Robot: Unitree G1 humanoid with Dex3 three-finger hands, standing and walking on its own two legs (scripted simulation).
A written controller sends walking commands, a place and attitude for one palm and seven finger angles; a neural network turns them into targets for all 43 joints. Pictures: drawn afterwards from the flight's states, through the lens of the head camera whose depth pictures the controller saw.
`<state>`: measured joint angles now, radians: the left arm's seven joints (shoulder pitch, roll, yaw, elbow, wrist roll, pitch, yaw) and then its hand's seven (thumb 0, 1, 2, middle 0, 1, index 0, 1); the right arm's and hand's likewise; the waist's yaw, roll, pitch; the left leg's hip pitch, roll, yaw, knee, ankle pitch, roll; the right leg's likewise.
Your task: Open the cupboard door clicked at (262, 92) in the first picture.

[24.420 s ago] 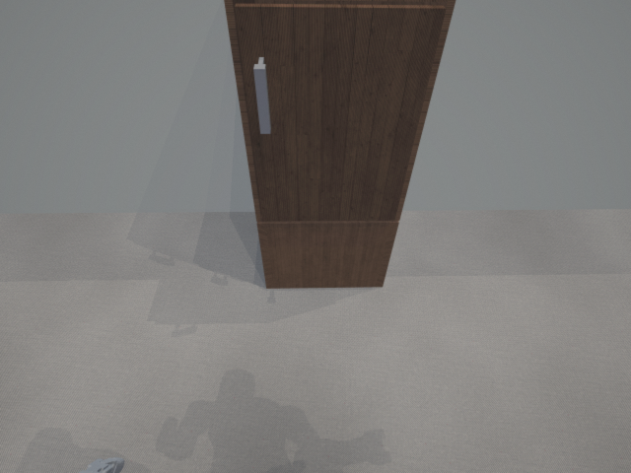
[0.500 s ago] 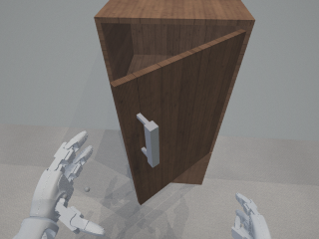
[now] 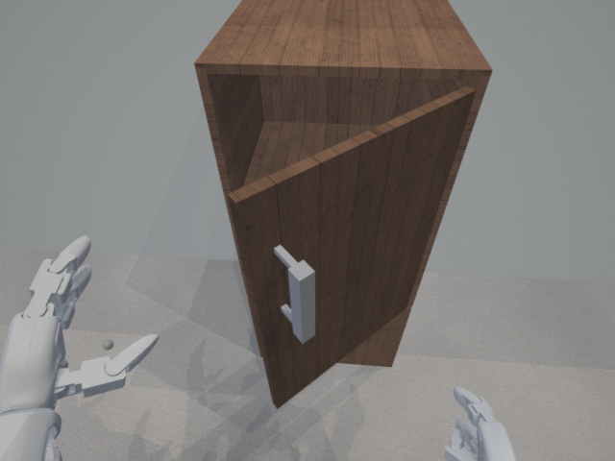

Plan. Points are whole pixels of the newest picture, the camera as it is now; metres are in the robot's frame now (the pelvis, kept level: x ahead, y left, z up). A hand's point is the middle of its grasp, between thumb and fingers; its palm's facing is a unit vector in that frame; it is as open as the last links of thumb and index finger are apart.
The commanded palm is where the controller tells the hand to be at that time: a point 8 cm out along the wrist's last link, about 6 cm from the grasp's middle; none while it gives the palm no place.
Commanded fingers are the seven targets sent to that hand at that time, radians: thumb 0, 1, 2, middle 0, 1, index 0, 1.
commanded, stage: draw the hand back to the body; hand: left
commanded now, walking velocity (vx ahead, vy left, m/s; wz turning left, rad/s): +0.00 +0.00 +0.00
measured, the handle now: (293, 295) +0.32 +0.06 +0.06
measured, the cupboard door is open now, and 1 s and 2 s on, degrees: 43 43 43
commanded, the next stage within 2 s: step back with the hand held close in 0.62 s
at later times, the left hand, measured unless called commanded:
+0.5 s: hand (87, 322) +0.20 +0.25 +0.16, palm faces +0.44 -0.81 -0.39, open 7.6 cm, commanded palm +0.15 +0.29 +0.18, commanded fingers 0.00 0.90 0.90 -0.20 -0.30 -0.20 -0.30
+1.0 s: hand (93, 321) +0.20 +0.24 +0.16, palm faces +0.34 -0.81 -0.49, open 7.4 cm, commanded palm +0.14 +0.28 +0.18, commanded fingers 0.00 0.90 0.90 -0.20 -0.30 -0.20 -0.30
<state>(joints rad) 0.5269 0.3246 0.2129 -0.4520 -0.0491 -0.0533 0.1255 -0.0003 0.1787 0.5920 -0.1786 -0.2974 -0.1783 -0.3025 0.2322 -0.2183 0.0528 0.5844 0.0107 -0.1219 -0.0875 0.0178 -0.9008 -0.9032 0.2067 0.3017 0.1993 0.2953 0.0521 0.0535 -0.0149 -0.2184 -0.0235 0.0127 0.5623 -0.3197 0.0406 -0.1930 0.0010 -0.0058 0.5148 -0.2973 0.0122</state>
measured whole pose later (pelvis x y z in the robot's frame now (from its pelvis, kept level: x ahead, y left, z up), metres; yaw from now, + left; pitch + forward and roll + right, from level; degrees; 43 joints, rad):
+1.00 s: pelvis -0.01 -0.01 +0.01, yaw -3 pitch +0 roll -1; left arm 0.52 0.38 0.37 -0.41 -0.04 -0.14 0.11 0.02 0.89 0.90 -0.21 -0.30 -0.21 -0.30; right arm 0.16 -0.25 -0.01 0.57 0.02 -0.02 -0.07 0.02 -0.90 -0.90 0.21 0.30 0.20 0.30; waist 0.01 0.06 0.02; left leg -0.20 0.00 0.06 0.43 -0.23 0.03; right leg -0.19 0.03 0.04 0.39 -0.19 0.00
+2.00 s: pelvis -0.24 +0.00 +0.00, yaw -1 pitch +3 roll -2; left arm 0.51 0.42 0.43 -0.59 -0.05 -0.18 0.17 0.02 0.89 0.90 -0.21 -0.30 -0.20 -0.30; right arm 0.18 -0.14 0.03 0.60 -0.01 -0.16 -0.04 0.02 -0.90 -0.90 0.21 0.30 0.20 0.30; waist 0.01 -0.04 0.00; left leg -0.49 0.06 0.10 0.36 -0.04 0.01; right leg -0.08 0.04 -0.05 0.52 -0.50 -0.03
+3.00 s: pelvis -0.33 +0.04 +0.00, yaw -7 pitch -1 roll -1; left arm 0.54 0.39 0.42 -0.47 -0.03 -0.21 0.15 0.02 0.89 0.90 -0.21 -0.30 -0.21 -0.30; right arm 0.20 -0.18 0.02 0.63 0.00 -0.13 -0.05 0.02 -0.90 -0.90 0.21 0.30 0.20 0.30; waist -0.01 0.01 0.02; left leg -0.27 0.07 0.06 0.56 -0.27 -0.02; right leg -0.24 0.01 -0.06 0.52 -0.27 -0.02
